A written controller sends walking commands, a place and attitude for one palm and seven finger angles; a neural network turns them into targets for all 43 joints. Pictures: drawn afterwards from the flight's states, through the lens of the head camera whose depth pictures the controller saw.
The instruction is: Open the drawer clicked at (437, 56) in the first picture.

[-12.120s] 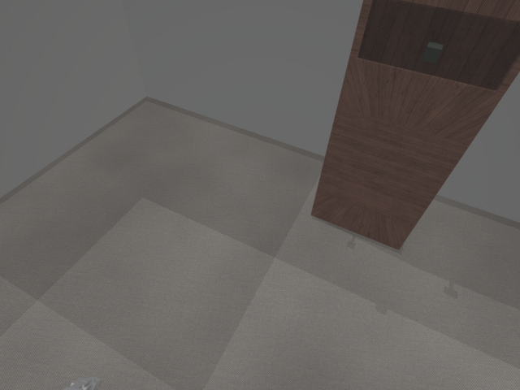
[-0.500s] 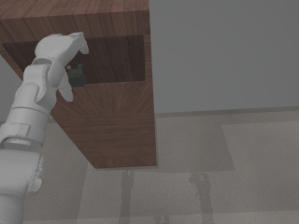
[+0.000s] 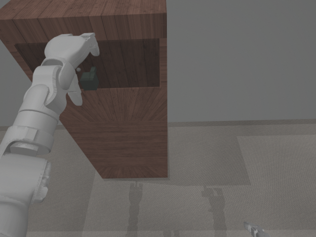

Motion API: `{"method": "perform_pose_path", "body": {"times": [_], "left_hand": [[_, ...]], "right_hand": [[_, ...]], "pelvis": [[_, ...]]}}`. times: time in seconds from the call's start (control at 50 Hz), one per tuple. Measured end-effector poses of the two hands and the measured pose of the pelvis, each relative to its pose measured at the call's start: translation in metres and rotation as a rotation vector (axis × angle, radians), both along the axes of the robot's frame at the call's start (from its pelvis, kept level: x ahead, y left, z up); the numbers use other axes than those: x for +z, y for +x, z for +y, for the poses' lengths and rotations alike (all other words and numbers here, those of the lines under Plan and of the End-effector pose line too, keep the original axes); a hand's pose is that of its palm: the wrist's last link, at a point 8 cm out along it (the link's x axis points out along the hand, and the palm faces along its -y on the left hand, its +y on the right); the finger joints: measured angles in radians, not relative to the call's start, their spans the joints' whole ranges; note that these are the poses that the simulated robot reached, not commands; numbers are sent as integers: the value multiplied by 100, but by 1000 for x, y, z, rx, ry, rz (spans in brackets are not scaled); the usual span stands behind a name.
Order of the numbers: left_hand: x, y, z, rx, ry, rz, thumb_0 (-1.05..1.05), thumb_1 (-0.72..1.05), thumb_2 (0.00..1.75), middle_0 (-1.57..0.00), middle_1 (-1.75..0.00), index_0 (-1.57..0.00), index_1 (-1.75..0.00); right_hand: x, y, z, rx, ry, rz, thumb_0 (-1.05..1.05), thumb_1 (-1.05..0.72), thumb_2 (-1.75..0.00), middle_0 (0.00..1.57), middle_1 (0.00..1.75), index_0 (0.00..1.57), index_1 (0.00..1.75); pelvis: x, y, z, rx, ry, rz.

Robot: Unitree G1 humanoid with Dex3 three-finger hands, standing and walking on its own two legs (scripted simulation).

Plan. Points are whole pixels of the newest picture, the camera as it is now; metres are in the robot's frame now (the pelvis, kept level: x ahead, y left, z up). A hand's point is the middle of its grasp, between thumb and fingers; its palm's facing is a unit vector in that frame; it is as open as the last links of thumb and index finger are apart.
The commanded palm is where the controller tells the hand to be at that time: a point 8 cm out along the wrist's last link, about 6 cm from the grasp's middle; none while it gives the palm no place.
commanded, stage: move the hooked fingers above the handle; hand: left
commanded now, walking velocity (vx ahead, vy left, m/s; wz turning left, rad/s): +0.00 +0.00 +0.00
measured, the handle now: (91, 76) +0.51 +0.22 +0.12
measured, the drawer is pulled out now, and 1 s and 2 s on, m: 0.00 0.00 0.00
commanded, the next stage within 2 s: lower the fingers behind the handle in 0.02 s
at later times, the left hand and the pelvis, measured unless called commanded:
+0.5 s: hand (85, 78) +0.47 +0.21 +0.15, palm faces -0.02 -0.01 -1.00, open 13.8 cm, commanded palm +0.45 +0.22 +0.22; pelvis +0.00 -0.01 +0.00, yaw -1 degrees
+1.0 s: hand (85, 87) +0.47 +0.22 +0.12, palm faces -0.03 -0.02 -1.00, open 13.8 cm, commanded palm +0.45 +0.23 +0.19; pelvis +0.00 +0.00 -0.01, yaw -1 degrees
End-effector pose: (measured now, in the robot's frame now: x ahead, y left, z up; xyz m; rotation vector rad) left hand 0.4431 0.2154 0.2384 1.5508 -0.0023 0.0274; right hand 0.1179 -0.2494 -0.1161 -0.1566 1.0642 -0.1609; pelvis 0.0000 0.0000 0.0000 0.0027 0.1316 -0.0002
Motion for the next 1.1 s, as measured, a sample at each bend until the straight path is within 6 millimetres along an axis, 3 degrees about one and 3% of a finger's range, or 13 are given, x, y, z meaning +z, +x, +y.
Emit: {"method": "perform_pose_path", "body": {"times": [0.18, 0.34, 0.58, 0.74, 1.1], "left_hand": [[0, 4, -7, -15, 17, 12, 0, -49, 30, -32, -120, -32, -120], [-16, 4, -20, -47, 2, 16, 0, -49, 30, -32, -120, -32, -120], [-35, 9, 1, 21, 13, 50, 0, -49, 30, -32, -120, -32, -120], [-47, 12, 2, -15, -1, 64, 0, -49, 30, -32, -120, -32, -120], [-69, 7, 5, -2, -6, 42, 0, -49, 30, -32, -120, -32, -120]], "right_hand": [[-5, -15, 1, -17, 11, 36, 1, -90, -89, 20, 30, 20, 30], [-10, -31, -4, -35, 12, 82, 1, -90, -89, 20, 30, 20, 30], [-8, -42, -19, -69, -29, 95, 1, -90, -89, 20, 30, 20, 30], [-6, -46, -26, -80, -57, 117, 1, -90, -89, 20, 30, 20, 30], [-12, -41, -11, -75, -21, 112, 1, -90, -89, 20, 30, 20, 30]], "pelvis": [[0, 1, 1, -5, 1, 6], [-1, 0, -1, -14, 3, 11], [-1, 0, -7, -15, 1, 25], [-3, 3, -7, -13, -1, 38], [-6, 4, -2, -16, -4, 55]]}}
